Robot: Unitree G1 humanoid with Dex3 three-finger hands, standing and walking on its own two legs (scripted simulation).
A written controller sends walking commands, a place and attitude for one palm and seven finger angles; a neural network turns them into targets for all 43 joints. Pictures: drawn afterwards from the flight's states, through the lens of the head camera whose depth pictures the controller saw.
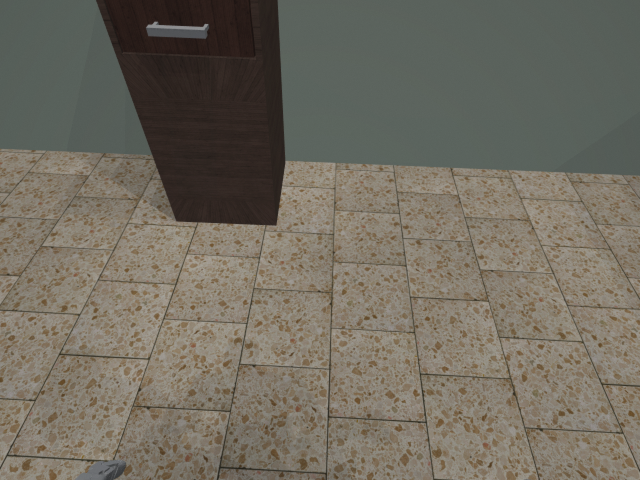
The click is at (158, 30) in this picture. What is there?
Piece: drawer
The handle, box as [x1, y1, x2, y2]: [146, 22, 208, 38]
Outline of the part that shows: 146,27 148,35 205,38 207,35 206,31 208,28 208,24 205,24 202,27 159,25 157,22 154,22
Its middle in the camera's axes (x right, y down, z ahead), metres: -0.39 -0.58 +1.06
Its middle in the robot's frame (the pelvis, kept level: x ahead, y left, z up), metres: +1.18 +0.46 +0.04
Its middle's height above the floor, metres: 0.81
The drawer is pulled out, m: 0.00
